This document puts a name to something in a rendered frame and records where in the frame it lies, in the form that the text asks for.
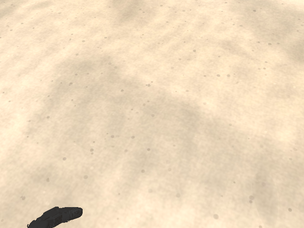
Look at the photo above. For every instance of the robot left hand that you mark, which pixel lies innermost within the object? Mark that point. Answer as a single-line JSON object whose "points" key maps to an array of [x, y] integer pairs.
{"points": [[55, 216]]}

